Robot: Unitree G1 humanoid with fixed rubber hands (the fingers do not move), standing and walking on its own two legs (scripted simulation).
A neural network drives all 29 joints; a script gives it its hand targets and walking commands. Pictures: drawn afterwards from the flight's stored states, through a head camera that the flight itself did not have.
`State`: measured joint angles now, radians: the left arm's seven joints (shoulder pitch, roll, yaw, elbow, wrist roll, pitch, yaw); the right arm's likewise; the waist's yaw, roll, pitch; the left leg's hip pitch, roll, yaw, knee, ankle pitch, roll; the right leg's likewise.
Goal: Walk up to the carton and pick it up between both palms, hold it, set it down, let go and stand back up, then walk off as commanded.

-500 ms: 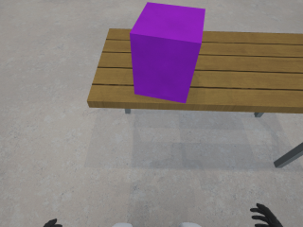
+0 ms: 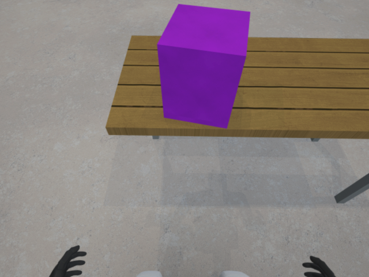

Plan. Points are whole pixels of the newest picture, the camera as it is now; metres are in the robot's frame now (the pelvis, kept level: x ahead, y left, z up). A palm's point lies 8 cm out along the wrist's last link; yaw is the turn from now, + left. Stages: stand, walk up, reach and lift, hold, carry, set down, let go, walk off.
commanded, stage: walk off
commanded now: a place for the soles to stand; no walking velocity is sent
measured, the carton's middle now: (203, 68) +0.63 -0.05 +0.06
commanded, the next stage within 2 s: stand in 0.04 s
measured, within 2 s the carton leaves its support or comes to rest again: neither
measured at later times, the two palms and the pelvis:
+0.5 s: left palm out of the picture +0.03 +0.29 -0.09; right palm out of the picture +0.04 -0.29 -0.09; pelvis -0.06 -0.01 +0.02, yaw +0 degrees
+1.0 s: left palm out of the picture -0.01 +0.28 -0.10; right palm out of the picture -0.04 -0.30 -0.10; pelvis -0.07 -0.01 +0.02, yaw -1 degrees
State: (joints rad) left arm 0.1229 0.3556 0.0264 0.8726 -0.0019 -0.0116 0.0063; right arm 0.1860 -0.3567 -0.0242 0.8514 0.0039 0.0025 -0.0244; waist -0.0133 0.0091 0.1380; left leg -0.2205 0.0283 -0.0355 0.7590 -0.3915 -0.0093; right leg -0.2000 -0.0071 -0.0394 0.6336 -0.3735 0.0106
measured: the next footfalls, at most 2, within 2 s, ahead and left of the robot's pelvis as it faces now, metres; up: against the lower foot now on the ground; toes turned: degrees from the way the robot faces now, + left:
none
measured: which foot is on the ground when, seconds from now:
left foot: down 0.00-1.00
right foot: down 0.00-1.00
